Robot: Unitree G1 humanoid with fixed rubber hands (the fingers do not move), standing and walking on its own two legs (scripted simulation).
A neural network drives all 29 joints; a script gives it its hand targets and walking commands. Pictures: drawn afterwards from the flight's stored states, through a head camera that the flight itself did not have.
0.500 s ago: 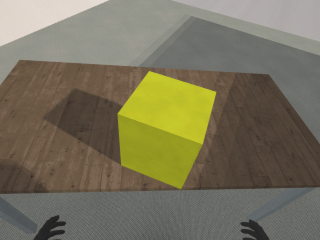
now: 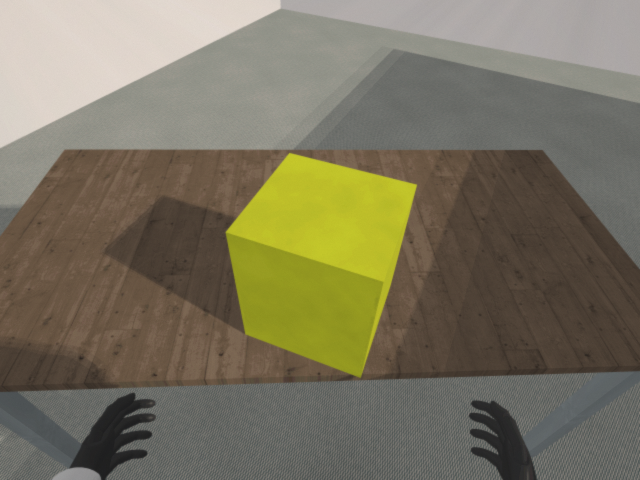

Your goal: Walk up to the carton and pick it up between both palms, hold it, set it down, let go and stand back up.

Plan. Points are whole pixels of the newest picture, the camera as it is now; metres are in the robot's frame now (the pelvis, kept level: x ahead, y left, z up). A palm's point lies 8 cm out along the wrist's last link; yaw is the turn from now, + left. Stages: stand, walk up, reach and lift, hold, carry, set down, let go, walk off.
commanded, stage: reach and lift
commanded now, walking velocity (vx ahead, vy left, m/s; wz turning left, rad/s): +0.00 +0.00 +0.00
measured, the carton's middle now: (324, 265) +0.45 -0.01 -0.01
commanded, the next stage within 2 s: none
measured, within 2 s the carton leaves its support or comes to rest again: neither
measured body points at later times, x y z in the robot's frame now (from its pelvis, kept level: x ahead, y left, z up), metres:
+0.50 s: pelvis +0.04 +0.02 +0.00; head +0.06 +0.05 +0.45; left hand +0.22 +0.30 -0.02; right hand +0.18 -0.17 -0.01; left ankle +0.02 +0.12 -0.74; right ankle +0.04 -0.12 -0.74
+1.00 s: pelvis +0.03 +0.02 +0.00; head +0.05 +0.04 +0.45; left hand +0.26 +0.28 +0.01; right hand +0.21 -0.15 +0.00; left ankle +0.02 +0.12 -0.74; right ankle +0.04 -0.12 -0.74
